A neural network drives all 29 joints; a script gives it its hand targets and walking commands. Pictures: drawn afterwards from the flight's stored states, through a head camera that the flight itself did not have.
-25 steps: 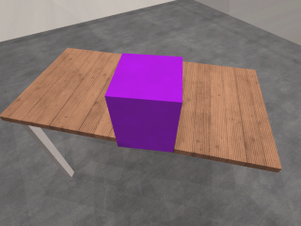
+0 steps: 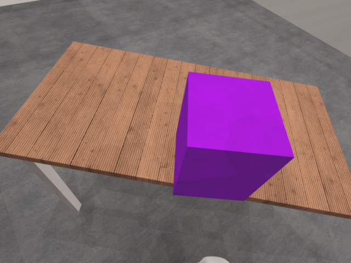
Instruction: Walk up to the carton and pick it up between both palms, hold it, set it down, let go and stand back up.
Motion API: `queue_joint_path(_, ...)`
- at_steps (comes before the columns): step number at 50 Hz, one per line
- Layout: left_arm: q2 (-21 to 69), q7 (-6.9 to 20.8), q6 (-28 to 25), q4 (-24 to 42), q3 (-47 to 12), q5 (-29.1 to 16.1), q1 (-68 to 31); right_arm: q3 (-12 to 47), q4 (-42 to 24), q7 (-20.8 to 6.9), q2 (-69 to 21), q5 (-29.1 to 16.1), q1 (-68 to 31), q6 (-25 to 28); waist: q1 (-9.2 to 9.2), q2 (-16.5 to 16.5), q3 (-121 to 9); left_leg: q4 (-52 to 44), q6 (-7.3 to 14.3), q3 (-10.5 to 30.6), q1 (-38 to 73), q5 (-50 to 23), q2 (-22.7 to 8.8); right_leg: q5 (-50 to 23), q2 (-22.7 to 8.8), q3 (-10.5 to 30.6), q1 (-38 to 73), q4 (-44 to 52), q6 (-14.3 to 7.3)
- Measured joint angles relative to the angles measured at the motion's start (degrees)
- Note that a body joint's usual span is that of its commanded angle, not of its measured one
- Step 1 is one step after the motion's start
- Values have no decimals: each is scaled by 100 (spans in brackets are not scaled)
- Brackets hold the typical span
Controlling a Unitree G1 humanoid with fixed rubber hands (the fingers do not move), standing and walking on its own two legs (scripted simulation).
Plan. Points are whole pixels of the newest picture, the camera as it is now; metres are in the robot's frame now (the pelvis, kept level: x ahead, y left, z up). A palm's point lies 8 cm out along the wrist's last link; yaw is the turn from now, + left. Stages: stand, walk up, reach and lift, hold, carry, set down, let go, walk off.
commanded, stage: walk up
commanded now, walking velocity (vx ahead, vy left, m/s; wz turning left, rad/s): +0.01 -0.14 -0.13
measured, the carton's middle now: (218, 141) +0.39 -0.10 +0.02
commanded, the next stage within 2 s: none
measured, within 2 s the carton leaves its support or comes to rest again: neither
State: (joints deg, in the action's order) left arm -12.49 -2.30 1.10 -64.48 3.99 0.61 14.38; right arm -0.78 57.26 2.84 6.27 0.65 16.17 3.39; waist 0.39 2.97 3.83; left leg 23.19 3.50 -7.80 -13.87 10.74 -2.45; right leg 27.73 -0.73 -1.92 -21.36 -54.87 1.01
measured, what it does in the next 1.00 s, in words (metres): steps to the right: right foot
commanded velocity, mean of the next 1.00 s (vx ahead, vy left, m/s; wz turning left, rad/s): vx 0.03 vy -0.10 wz -0.02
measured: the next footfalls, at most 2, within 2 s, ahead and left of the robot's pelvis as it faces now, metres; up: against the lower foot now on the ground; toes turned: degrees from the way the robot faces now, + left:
right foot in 0.68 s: -0.02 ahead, -0.21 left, +0.00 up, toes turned -3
left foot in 1.44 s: +0.05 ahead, +0.01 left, +0.00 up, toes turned -1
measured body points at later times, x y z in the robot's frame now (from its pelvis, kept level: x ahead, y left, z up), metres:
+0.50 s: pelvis -0.01 -0.03 +0.00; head +0.00 +0.02 +0.45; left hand +0.02 +0.21 -0.18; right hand -0.07 -0.23 -0.13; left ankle +0.02 +0.06 -0.75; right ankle -0.05 -0.21 -0.69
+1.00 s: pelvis -0.02 -0.16 +0.00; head +0.00 -0.19 +0.44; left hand -0.04 +0.04 -0.15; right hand -0.07 -0.38 -0.18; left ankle -0.06 -0.02 -0.72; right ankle -0.06 -0.20 -0.75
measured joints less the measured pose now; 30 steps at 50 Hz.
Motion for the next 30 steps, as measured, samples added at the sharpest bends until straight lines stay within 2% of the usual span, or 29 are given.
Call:
queue_joint_path(4, -154, 120, 236, 85, 52, 84, -281, 39, 92, 55, 12, -39, 252, -118, 41, 106, 7, -10, 52, -83, 152, 89, -66, -613, 106, -89, -396, -536, 27)
queue_joint_path(8, -271, 288, 395, 151, 56, 94, -478, 31, 191, 88, 32, -53, 539, -206, 57, 145, -23, 135, 57, -144, 211, 201, -157, -1156, 88, 51, -605, -772, 52)
queue_joint_path(17, -296, 361, 436, 145, 77, 75, -452, 96, 308, -23, -104, -14, 983, -213, 184, 54, -253, 134, -54, -146, 249, 174, -291, -1786, -46, 400, -395, -499, 122)
queue_joint_path(23, -163, 271, 375, 47, 64, 46, -235, 121, 225, -73, -193, 59, 909, -109, 201, 28, -287, -23, -104, -200, 158, -9, -313, -1529, -147, 371, -14, 378, 148)
queue_joint_path(30, 47, 161, 296, 40, -35, 19, -106, -21, 158, -57, -22, 151, 614, -179, 283, -106, -256, 118, -338, -213, -164, -90, -437, -636, -132, -17, 462, 1555, 126)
